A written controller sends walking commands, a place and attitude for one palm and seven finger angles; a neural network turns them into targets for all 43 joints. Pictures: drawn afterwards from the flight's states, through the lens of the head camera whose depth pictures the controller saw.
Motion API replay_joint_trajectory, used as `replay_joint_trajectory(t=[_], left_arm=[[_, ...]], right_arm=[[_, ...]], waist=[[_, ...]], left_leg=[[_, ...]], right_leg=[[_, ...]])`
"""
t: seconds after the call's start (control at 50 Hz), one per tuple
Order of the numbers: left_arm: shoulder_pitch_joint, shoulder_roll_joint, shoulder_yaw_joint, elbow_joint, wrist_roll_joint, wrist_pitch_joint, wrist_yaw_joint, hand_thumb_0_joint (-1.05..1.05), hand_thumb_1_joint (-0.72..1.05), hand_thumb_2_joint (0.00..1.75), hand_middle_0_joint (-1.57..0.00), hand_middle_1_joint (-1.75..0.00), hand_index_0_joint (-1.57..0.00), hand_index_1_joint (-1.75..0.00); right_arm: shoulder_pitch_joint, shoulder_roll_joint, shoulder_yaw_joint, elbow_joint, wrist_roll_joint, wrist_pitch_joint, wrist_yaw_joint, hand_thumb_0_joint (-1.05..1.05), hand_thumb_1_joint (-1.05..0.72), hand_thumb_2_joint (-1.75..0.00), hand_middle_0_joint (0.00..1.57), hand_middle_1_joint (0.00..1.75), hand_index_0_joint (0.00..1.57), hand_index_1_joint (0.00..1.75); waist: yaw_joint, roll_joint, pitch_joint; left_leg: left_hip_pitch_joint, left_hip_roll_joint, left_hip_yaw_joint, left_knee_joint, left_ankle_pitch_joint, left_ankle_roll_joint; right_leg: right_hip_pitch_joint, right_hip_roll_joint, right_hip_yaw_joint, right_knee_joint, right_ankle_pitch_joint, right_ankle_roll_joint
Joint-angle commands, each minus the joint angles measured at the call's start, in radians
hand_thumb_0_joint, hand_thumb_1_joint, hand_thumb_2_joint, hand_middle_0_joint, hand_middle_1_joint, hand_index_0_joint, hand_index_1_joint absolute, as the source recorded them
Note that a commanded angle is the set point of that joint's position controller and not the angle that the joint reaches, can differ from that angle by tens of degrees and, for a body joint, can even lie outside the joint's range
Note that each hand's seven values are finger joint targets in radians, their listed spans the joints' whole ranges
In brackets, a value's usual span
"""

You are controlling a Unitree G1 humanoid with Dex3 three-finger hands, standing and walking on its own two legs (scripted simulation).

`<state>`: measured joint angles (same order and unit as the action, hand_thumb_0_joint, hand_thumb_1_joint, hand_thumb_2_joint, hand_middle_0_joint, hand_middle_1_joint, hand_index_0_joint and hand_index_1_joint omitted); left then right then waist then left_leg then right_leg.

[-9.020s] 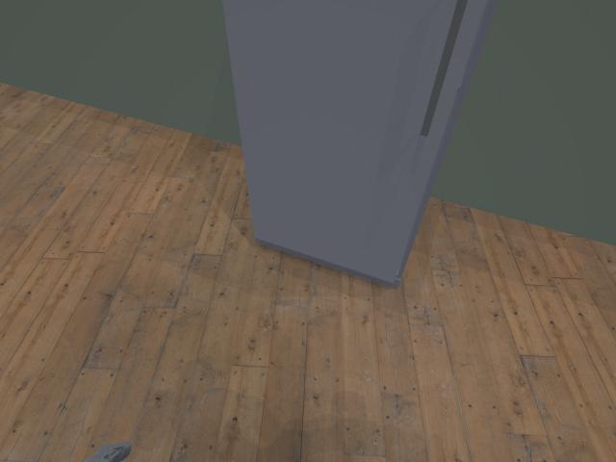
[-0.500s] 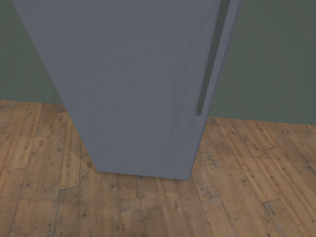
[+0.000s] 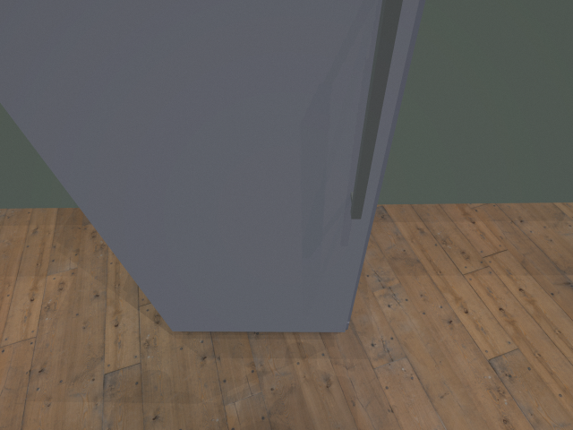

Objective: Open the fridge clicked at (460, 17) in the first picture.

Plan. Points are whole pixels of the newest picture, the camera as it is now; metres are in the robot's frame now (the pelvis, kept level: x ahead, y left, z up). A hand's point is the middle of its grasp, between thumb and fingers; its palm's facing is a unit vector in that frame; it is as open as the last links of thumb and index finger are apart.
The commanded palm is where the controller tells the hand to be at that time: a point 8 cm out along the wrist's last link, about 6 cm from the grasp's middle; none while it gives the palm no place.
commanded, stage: shuffle to correct the standing spot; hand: right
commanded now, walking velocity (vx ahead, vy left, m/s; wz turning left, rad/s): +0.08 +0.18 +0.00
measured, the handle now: (368, 120) +0.49 -0.10 +0.18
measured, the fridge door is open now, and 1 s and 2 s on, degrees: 0 0 0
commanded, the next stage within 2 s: come to a stop and stand still in 0.18 s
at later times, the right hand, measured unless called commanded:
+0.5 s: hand (370, 412) +0.19 -0.11 -0.17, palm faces +0.01 +0.97 -0.25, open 7.3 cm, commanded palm none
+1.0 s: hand out of the picture +0.05 -0.14 -0.17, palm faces +0.11 +0.98 -0.16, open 7.3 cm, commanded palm none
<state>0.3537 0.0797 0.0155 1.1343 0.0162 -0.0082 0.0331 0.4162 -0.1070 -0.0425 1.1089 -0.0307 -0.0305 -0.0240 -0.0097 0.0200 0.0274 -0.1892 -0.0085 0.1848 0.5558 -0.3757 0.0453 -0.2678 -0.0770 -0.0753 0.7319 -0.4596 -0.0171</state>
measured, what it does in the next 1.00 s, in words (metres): steps on the spot: left foot, then right foot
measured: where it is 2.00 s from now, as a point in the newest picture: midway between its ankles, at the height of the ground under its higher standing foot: outside the picture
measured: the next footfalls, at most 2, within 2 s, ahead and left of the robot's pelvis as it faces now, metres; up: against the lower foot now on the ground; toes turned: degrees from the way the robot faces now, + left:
left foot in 0.44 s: +0.20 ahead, +0.22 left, +0.00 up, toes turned +7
right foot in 0.78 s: +0.09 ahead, -0.03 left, +0.00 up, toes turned -6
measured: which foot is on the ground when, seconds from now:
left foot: down 0.00-0.06, up 0.08-0.42, down 0.44-0.78, up 0.80-1.00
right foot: down 0.00-0.44, up 0.46-0.76, down 0.78-1.00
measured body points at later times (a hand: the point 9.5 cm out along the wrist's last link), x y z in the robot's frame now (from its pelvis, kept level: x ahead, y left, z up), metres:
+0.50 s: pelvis +0.09 +0.08 -0.01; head +0.14 +0.10 +0.43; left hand +0.01 +0.30 -0.17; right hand +0.19 -0.16 -0.15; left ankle +0.16 +0.22 -0.73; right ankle -0.01 -0.08 -0.70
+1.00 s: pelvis +0.05 +0.05 +0.02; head +0.06 +0.01 +0.47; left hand +0.10 +0.28 -0.12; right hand +0.04 -0.19 -0.15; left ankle +0.02 +0.18 -0.66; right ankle +0.05 -0.03 -0.73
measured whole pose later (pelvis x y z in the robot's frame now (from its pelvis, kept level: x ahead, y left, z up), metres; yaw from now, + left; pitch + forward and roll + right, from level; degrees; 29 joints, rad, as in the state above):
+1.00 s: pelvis +0.05 +0.05 +0.02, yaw -1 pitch +1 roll +1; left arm 0.27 0.13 0.03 1.00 0.02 -0.02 0.03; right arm 0.32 -0.20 -0.07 1.03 -0.03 0.04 -0.01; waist -0.03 0.07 -0.01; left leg -0.44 0.02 0.00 1.01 -0.30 -0.03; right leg -0.22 0.02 -0.10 0.43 -0.23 -0.07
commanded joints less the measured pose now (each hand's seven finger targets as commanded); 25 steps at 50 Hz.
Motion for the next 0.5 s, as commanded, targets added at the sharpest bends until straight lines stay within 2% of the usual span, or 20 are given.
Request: replay_joint_trajectory(t=[0.0, 0.02, 0.04, 0.06, 0.08, 0.1, 0.12, 0.16, 0.2, 0.26, 0.3, 0.32, 0.34, 0.36, 0.38, 0.4, 0.42, 0.44, 0.46, 0.48], left_arm=[[0.134, 0.061, 0.011, -0.011, 0.003, -0.033, 0.006, 0.0, 0.9, 0.9, -0.2, -0.3, -0.2, -0.3], [0.257, 0.155, 0.034, 0.034, 0.017, -0.043, 0.022, 0.0, 0.9, 0.9, -0.2, -0.3, -0.2, -0.3], [0.323, 0.203, 0.04, 0.062, 0.02, -0.032, 0.037, 0.0, 0.9, 0.9, -0.2, -0.3, -0.2, -0.3], [0.308, 0.195, 0.033, 0.06, 0.019, -0.026, 0.04, 0.0, 0.9, 0.9, -0.2, -0.3, -0.2, -0.3], [0.262, 0.164, 0.025, 0.049, 0.018, -0.029, 0.042, 0.0, 0.9, 0.9, -0.2, -0.3, -0.2, -0.3], [0.213, 0.151, 0.019, 0.033, 0.018, -0.035, 0.043, 0.0, 0.9, 0.9, -0.2, -0.3, -0.2, -0.3], [0.17, 0.158, 0.018, 0.014, 0.019, -0.04, 0.042, 0.0, 0.9, 0.9, -0.2, -0.3, -0.2, -0.3], [0.146, 0.154, 0.019, -0.002, 0.018, -0.047, 0.041, 0.0, 0.9, 0.9, -0.2, -0.3, -0.2, -0.3], [0.144, 0.171, 0.024, -0.01, 0.02, -0.046, 0.041, 0.0, 0.9, 0.9, -0.2, -0.3, -0.2, -0.3], [0.167, 0.181, 0.034, -0.012, 0.026, -0.036, 0.041, 0.0, 0.9, 0.9, -0.2, -0.3, -0.2, -0.3], [0.129, 0.192, 0.043, -0.026, 0.029, -0.026, 0.036, 0.0, 0.9, 0.9, -0.2, -0.3, -0.2, -0.3], [0.102, 0.209, 0.051, -0.037, 0.027, -0.021, 0.032, 0.0, 0.9, 0.9, -0.2, -0.3, -0.2, -0.3], [0.097, 0.222, 0.056, -0.044, 0.022, -0.016, 0.026, 0.0, 0.9, 0.9, -0.2, -0.3, -0.2, -0.3], [0.093, 0.224, 0.06, -0.05, 0.015, -0.013, 0.02, 0.0, 0.9, 0.9, -0.2, -0.3, -0.2, -0.3], [0.109, 0.2, 0.062, -0.059, 0.005, -0.012, 0.008, 0.0, 0.9, 0.9, -0.2, -0.3, -0.2, -0.3], [0.174, 0.123, 0.05, -0.067, -0.01, -0.009, -0.002, 0.0, 0.9, 0.9, -0.2, -0.3, -0.2, -0.3], [0.175, 0.104, 0.045, -0.089, -0.024, 0.003, 0.005, 0.0, 0.9, 0.9, -0.2, -0.3, -0.2, -0.3], [0.18, 0.113, 0.049, -0.092, -0.021, 0.011, 0.008, 0.0, 0.9, 0.9, -0.2, -0.3, -0.2, -0.3], [0.143, 0.088, 0.052, -0.097, -0.015, 0.019, 0.009, 0.0, 0.9, 0.9, -0.2, -0.3, -0.2, -0.3], [0.114, 0.083, 0.049, -0.091, -0.011, 0.03, 0.009, 0.0, 0.9, 0.9, -0.2, -0.3, -0.2, -0.3]], right_arm=[[0.058, -0.084, -0.012, -0.015, 0.006, 0.013, -0.005, 0.0, -0.9, -0.9, 0.2, 0.3, 0.2, 0.3], [0.035, -0.035, -0.006, -0.043, 0.011, 0.014, 0.005, 0.0, -0.9, -0.9, 0.2, 0.3, 0.2, 0.3], [-0.021, -0.045, 0.003, -0.071, 0.003, 0.016, 0.006, 0.0, -0.9, -0.9, 0.2, 0.3, 0.2, 0.3], [-0.063, -0.08, -0.013, -0.084, -0.008, 0.026, 0.005, 0.0, -0.9, -0.9, 0.2, 0.3, 0.2, 0.3], [-0.074, -0.075, -0.022, -0.081, -0.013, 0.033, 0.008, 0.0, -0.9, -0.9, 0.2, 0.3, 0.2, 0.3], [-0.074, -0.064, -0.022, -0.081, -0.015, 0.037, 0.015, 0.0, -0.9, -0.9, 0.2, 0.3, 0.2, 0.3], [-0.065, -0.042, -0.02, -0.084, -0.013, 0.043, 0.023, 0.0, -0.9, -0.9, 0.2, 0.3, 0.2, 0.3], [-0.068, -0.021, -0.018, -0.093, -0.011, 0.052, 0.034, 0.0, -0.9, -0.9, 0.2, 0.3, 0.2, 0.3], [-0.097, -0.02, -0.021, -0.111, -0.007, 0.065, 0.038, 0.0, -0.9, -0.9, 0.2, 0.3, 0.2, 0.3], [-0.192, -0.029, -0.023, -0.154, -0.004, 0.068, 0.041, 0.0, -0.9, -0.9, 0.2, 0.3, 0.2, 0.3], [-0.218, -0.034, -0.022, -0.158, 0.007, 0.061, 0.038, 0.0, -0.9, -0.9, 0.2, 0.3, 0.2, 0.3], [-0.188, -0.048, -0.024, -0.155, 0.011, 0.051, 0.036, 0.0, -0.9, -0.9, 0.2, 0.3, 0.2, 0.3], [-0.147, -0.067, -0.028, -0.141, 0.01, 0.038, 0.032, 0.0, -0.9, -0.9, 0.2, 0.3, 0.2, 0.3], [-0.083, -0.094, -0.035, -0.124, 0.008, 0.024, 0.029, 0.0, -0.9, -0.9, 0.2, 0.3, 0.2, 0.3], [-0.012, -0.158, -0.047, -0.105, 0.006, 0.006, 0.019, 0.0, -0.9, -0.9, 0.2, 0.3, 0.2, 0.3], [0.024, -0.262, -0.068, -0.096, 0.001, -0.005, 0.002, 0.0, -0.9, -0.9, 0.2, 0.3, 0.2, 0.3], [0.026, -0.304, -0.067, -0.104, 0.01, -0.005, 0.001, 0.0, -0.9, -0.9, 0.2, 0.3, 0.2, 0.3], [-0.025, -0.283, -0.057, -0.124, 0.006, -0.001, -0.001, 0.0, -0.9, -0.9, 0.2, 0.3, 0.2, 0.3], [-0.086, -0.257, -0.055, -0.142, 0.002, 0.012, -0.005, 0.0, -0.9, -0.9, 0.2, 0.3, 0.2, 0.3], [-0.132, -0.264, -0.06, -0.149, 0.002, 0.011, -0.008, 0.0, -0.9, -0.9, 0.2, 0.3, 0.2, 0.3]], waist=[[0.072, -0.026, 0.012], [0.103, -0.266, -0.024], [0.126, -0.297, 0.009], [0.114, -0.234, 0.058], [0.091, -0.184, 0.117], [0.068, -0.132, 0.155], [0.047, -0.116, 0.162], [0.031, -0.137, 0.142], [0.03, -0.184, 0.103], [0.053, -0.223, 0.097], [0.05, -0.28, 0.091], [0.034, -0.296, 0.061], [0.015, -0.269, 0.034], [-0.021, -0.217, 0.004], [-0.051, -0.097, -0.068], [-0.051, 0.189, -0.19], [-0.039, 0.312, -0.288], [-0.018, 0.258, -0.234], [-0.015, 0.166, -0.109], [-0.016, 0.342, -0.086]], left_leg=[[-0.072, 0.176, -0.158, 0.022, 0.377, 0.077], [-0.281, 0.055, -0.05, 0.266, 0.169, -0.007], [-0.444, 0.016, -0.077, 0.473, -0.186, -0.03], [-0.484, 0.048, -0.153, 0.586, -0.19, -0.021], [-0.49, 0.069, -0.182, 0.639, -0.142, -0.025], [-0.483, 0.083, -0.188, 0.658, -0.098, -0.033], [-0.472, 0.087, -0.185, 0.664, -0.05, -0.043], [-0.468, 0.08, -0.158, 0.652, 0.019, -0.055], [-0.463, 0.08, -0.149, 0.601, 0.065, -0.067], [-0.467, 0.075, -0.1, 0.453, 0.081, -0.072], [-0.356, 0.071, -0.075, 0.274, 0.068, -0.065], [-0.27, 0.054, -0.062, 0.18, 0.062, -0.061], [-0.161, 0.035, -0.047, 0.09, 0.114, -0.061], [-0.052, 0.021, -0.034, -0.029, 0.243, -0.065], [0.106, 0.079, -0.084, -0.081, 0.467, -0.066], [0.281, 0.312, -0.278, -0.041, 0.881, 0.002], [0.24, 0.464, -0.402, -0.058, 1.157, 0.093], [0.158, 0.454, -0.364, -0.086, 1.087, 0.124], [0.057, 0.443, -0.333, -0.099, 1.01, 0.127], [0.002, 0.439, -0.395, -0.12, 0.917, 0.132]], right_leg=[[0.124, -0.032, -0.002, -0.297, 0.219, -0.014], [0.306, -0.251, 0.286, -0.378, 0.456, -0.094], [0.364, -0.413, 0.437, -0.408, 0.781, -0.193], [0.321, -0.424, 0.385, -0.378, 0.882, -0.222], [0.223, -0.404, 0.323, -0.388, 0.895, -0.203], [0.157, -0.377, 0.278, -0.398, 0.842, -0.181], [0.121, -0.347, 0.229, -0.412, 0.788, -0.16], [0.12, -0.281, 0.139, -0.412, 0.788, -0.12], [0.144, -0.248, 0.081, -0.4, 0.805, -0.099], [0.191, -0.217, 0.034, -0.353, 0.946, -0.078], [0.169, -0.199, 0.005, -0.329, 0.933, -0.065], [0.163, -0.193, 0.008, -0.296, 0.909, -0.059], [0.139, -0.176, 0.015, -0.239, 0.871, -0.048], [0.111, -0.14, 0.01, -0.163, 0.799, -0.023], [0.042, -0.094, -0.001, -0.061, 0.596, 0.012], [-0.099, 0.0, -0.03, 0.134, 0.114, 0.046], [-0.072, 0.055, 0.044, 0.307, -0.222, 0.038], [-0.079, 0.038, 0.099, 0.345, -0.228, 0.027], [-0.115, 0.04, 0.07, 0.374, -0.202, 0.024], [-0.147, 0.035, 0.07, 0.456, -0.193, 0.036]])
